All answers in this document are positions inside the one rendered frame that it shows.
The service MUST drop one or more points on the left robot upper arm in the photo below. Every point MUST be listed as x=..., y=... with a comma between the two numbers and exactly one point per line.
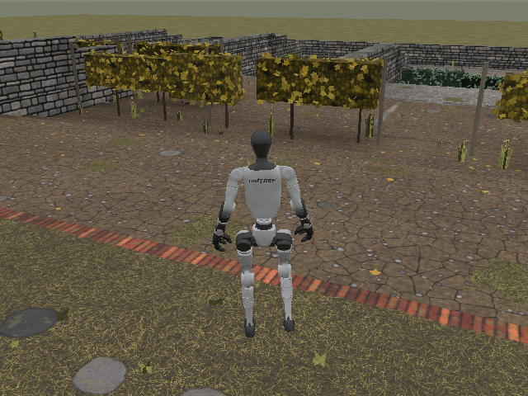
x=232, y=189

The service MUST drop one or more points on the robot head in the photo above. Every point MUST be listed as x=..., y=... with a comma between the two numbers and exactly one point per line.
x=261, y=143

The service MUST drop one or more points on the left robot foot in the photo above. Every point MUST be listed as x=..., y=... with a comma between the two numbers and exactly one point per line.
x=250, y=330

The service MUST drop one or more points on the right robot forearm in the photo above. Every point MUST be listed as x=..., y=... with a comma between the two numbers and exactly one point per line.
x=303, y=216

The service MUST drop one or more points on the right robot hand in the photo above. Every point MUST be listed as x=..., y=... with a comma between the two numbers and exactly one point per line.
x=301, y=230

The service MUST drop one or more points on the right robot upper arm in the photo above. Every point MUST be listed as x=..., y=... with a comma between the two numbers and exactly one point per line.
x=288, y=173

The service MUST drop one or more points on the left robot hand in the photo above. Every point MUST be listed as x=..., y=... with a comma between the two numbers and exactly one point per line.
x=220, y=239

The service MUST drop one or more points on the left robot forearm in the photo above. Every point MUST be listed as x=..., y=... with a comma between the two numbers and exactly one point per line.
x=222, y=221

